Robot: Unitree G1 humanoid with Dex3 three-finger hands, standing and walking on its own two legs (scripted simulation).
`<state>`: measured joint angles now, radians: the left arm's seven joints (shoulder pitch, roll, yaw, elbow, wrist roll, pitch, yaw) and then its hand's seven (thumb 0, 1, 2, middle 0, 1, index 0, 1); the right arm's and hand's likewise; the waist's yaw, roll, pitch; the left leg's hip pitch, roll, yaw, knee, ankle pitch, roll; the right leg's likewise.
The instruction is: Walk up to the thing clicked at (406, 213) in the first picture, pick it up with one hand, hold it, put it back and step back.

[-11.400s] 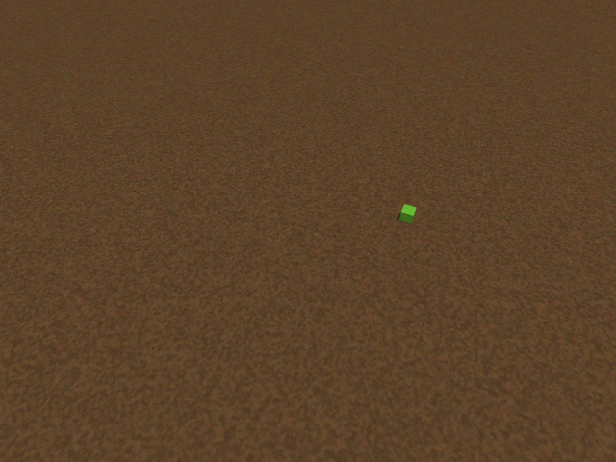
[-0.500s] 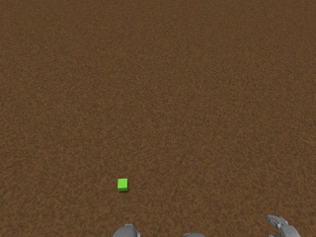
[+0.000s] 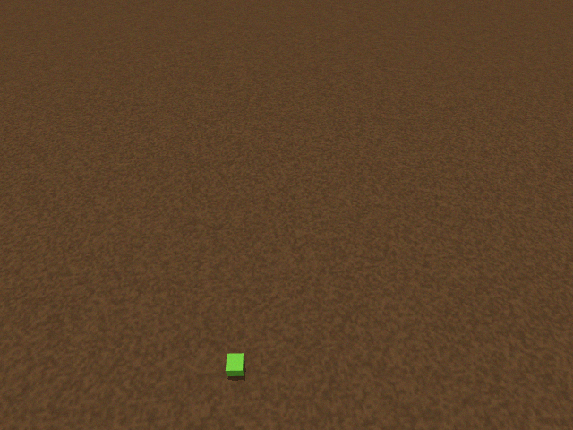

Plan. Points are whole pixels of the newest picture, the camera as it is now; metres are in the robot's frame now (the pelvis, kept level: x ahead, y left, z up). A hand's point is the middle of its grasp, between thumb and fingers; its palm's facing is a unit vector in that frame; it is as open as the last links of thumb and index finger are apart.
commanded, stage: walk up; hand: left
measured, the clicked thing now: (235, 364) +0.47 +0.18 -0.74
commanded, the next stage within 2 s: stand in 0.18 s
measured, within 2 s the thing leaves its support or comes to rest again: neither
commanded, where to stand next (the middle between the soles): +0.07 -0.04 m, yaw +0 degrees
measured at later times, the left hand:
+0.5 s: hand out of the picture +0.09 +0.24 -0.15, palm faces +0.00 -0.95 -0.32, open 7.3 cm
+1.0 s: hand out of the picture +0.10 +0.23 -0.14, palm faces -0.01 -0.93 -0.36, open 7.3 cm
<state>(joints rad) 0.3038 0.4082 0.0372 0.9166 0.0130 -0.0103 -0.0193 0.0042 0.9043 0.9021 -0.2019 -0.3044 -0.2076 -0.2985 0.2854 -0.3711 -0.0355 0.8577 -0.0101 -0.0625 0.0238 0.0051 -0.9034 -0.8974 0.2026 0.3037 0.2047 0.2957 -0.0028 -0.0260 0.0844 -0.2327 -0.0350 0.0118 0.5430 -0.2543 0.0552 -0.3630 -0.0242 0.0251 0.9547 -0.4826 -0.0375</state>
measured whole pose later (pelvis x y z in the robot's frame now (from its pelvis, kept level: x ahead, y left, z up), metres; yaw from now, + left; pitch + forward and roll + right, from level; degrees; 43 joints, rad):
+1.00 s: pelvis +0.03 -0.02 +0.01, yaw +1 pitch -3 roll +0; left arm 0.10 0.36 -0.01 1.13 0.01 -0.03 0.00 0.00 0.91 0.90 -0.20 -0.30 -0.21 -0.30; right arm 0.07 -0.34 -0.01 1.12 -0.01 -0.01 0.01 0.00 -0.90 -0.90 0.20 0.30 0.20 0.30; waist 0.00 0.00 0.05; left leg -0.04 -0.01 -0.02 0.33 -0.24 -0.01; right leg -0.18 -0.03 -0.03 0.35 -0.12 0.01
